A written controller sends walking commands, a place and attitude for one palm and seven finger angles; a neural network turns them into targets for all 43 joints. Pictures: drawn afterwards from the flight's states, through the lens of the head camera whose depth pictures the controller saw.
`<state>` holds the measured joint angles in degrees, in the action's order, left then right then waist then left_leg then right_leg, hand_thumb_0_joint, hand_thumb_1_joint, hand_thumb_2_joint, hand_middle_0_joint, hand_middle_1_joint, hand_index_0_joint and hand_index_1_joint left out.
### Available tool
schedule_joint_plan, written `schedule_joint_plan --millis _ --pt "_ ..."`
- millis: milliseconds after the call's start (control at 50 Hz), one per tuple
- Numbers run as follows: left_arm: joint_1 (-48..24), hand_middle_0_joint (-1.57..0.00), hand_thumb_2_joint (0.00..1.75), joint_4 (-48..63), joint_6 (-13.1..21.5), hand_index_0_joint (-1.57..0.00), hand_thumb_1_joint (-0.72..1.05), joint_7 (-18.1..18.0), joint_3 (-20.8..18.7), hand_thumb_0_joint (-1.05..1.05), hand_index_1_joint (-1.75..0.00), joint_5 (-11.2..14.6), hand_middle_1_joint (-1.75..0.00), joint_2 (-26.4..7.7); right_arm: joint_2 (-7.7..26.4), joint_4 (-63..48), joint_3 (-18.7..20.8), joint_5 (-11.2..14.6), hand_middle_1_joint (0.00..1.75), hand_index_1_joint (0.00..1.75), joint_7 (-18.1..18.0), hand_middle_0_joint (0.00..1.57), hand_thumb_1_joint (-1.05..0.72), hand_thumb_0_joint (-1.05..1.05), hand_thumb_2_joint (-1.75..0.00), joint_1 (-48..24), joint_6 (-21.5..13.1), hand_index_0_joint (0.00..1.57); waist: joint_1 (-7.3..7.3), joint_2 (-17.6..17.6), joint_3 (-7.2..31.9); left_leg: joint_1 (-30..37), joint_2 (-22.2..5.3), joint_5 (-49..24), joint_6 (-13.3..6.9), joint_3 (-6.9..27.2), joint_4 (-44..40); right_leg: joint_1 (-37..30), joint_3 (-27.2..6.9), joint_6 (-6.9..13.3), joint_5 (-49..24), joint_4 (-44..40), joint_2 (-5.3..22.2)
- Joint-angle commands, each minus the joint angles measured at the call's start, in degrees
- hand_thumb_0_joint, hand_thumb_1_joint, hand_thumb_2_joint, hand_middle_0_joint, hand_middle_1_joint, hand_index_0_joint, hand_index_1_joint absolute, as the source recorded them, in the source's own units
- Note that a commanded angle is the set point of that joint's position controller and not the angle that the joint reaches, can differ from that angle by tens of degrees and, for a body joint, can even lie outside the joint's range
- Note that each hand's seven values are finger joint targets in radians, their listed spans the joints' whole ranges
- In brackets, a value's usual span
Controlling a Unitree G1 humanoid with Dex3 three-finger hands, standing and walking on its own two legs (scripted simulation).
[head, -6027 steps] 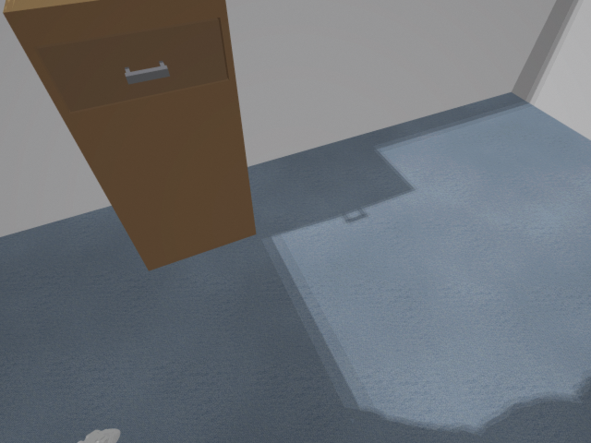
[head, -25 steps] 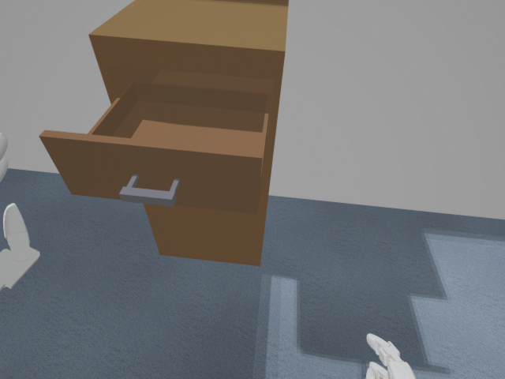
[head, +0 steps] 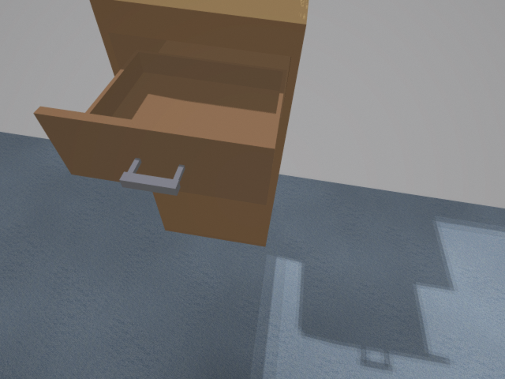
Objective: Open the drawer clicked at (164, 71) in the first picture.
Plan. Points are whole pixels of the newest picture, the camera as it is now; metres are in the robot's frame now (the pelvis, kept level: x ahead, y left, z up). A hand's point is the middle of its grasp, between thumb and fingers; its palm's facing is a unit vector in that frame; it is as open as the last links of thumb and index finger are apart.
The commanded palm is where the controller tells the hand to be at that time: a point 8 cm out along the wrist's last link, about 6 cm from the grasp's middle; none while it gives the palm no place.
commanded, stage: let the arm hang, fingers relaxed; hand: left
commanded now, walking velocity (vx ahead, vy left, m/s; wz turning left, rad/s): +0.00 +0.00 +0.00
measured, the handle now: (154, 175) +0.43 +0.21 +0.04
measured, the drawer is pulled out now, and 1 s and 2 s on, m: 0.30 0.30 0.30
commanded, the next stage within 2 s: look to check the result in 0.68 s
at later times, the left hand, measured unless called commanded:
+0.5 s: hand out of the picture +0.03 +0.16 -0.17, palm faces +0.02 -0.98 -0.19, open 7.3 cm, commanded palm none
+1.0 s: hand out of the picture +0.03 +0.16 -0.17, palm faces +0.03 -0.98 -0.19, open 7.4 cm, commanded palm none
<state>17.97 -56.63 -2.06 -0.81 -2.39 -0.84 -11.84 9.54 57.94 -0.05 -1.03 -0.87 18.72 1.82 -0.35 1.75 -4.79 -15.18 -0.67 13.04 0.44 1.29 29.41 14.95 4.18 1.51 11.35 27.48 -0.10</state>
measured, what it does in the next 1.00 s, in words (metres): stands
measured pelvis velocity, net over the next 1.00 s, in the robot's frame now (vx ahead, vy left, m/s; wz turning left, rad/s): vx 0.03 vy -0.01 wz -0.02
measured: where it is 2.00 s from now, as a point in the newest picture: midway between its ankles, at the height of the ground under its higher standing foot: outside the picture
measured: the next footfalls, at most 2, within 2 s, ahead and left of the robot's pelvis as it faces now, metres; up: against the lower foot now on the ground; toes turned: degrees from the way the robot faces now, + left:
none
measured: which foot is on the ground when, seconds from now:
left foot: down 0.00-1.00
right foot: down 0.00-1.00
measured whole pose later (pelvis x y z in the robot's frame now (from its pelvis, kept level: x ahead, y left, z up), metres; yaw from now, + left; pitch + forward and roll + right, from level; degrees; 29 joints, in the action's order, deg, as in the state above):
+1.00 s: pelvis +0.03 -0.01 +0.01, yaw -1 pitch -2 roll +0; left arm 15.8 -64.7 -0.1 -1.6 -1.4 -0.4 -7.6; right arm 7.3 63.7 0.4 -0.7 -2.1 18.1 0.5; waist 0.5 -0.8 -3.7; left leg -8.6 -1.6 13.0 1.5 0.5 23.5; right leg 9.7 3.4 2.3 12.2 23.6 -1.1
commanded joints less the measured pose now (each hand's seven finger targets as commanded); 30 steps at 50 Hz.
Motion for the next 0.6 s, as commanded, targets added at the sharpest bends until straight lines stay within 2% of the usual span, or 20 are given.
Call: schedule_joint_plan --millis 0,40,200,340,360,420,480,580 --pt "1.81 -0.2 0.9 -0.31 2.0 -0.2 0.9 -0.31 -0.05 0.0 -0.3 0.2 -0.3 -5.07 6.07 -1.45 1.9 0.35 0.3 0.3 -0.98 0.2 -0.9 0.0 -0.9 2.43 -1.5 0.2 0.49 -6.1 3.25 -0.5 -4.48 2.61 -2.7 4.46 -8.85 -3.93 -7.14 1.57 3.06 -7.83 4.9" --pt "2.71 -0.2 0.9 -2.16 2.21 -0.2 0.9 -0.5 0.25 0.0 -0.3 0.3 -0.3 -4.89 5.88 -0.19 1.92 0.48 0.3 0.3 -1.07 0.2 -0.9 0.0 -0.9 3.39 -1.47 0.2 0.48 -3.51 2.74 1.18 -4.61 0.8 -2.66 3.92 -8.74 -3.3 -7.16 1.66 2.88 -8.52 4.85" --pt "3.44 -0.2 0.9 -5.69 2.17 -0.2 0.9 -1.0 0.74 0.0 -0.3 0.38 -0.3 -3.86 4.05 3.33 1.41 0.47 0.3 0.3 -1.24 0.2 -0.9 0.0 -0.9 5.64 -1.45 0.2 0.76 -0.24 -0.75 1.74 -4.21 0.38 -2.47 2.51 -9.16 -1.64 -7.27 1.48 5.47 -9.86 5.12" --pt "3.51 -0.2 0.9 -5.99 2.28 -0.2 0.9 -1.24 0.51 0.0 -0.3 0.2 -0.3 -2.98 2.46 4.25 1.46 0.31 0.3 0.3 -1.24 0.2 -0.9 0.0 -0.9 5.32 -1.39 0.2 0.63 -0.91 -2.38 2.44 -3.75 0.35 -2.29 1.63 -8.85 0.31 -7.69 1.45 6.87 -10.66 4.97" --pt "3.04 -0.2 0.9 -5.87 2.27 -0.2 0.9 -1.24 0.4 0.0 -0.3 0.22 -0.3 -2.79 2.14 4.5 1.39 0.18 0.3 0.3 -1.25 0.2 -0.9 0.0 -0.9 5.74 -1.52 0.2 0.8 -2.39 -1.74 1.94 -3.81 0.24 -2.27 1.72 -9.14 -0.72 -7.47 1.42 5.96 -10.26 5.06" --pt "2.68 -0.2 0.9 -5.73 2.38 -0.2 0.9 -1.21 0.16 0.0 -0.3 0.27 -0.3 -2.51 1.92 4.56 1.43 0.2 0.3 0.3 -1.35 0.2 -0.9 0.0 -0.9 5.14 -1.81 0.2 0.45 -2.22 -1.38 1.64 -3.8 -1.24 -2.15 1.86 -9.29 -2.08 -7.22 1.45 3.3 -9.57 5.05" --pt "2.38 -0.2 0.9 -6.03 2.35 -0.2 0.9 -1.24 0.19 0.0 -0.3 0.29 -0.3 -2.22 1.61 4.56 1.33 0.22 0.3 0.3 -1.49 0.2 -0.9 0.0 -0.9 5.02 -1.76 0.2 0.43 -3.6 -2.18 1.53 -4.12 -1.84 -2.11 1.83 -9.6 -2.33 -6.79 1.4 1.58 -9.36 4.93" --pt "1.87 -0.2 0.9 -5.65 2.39 -0.2 0.9 -1.18 -0.03 0.0 -0.3 0.32 -0.3 -2.47 1.61 4.52 1.45 0.25 0.3 0.3 -1.54 0.2 -0.9 0.0 -0.9 5.08 -1.72 0.2 0.53 -2.7 -1.34 2.16 -4.01 -2.71 -2.0 1.73 -9.18 -3.28 -6.89 1.49 0.96 -9.69 5.07"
